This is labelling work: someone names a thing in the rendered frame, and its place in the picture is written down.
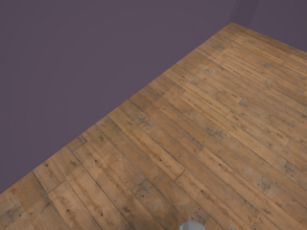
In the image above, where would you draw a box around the robot right thigh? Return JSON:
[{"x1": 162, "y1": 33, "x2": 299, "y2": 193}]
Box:
[{"x1": 178, "y1": 220, "x2": 206, "y2": 230}]

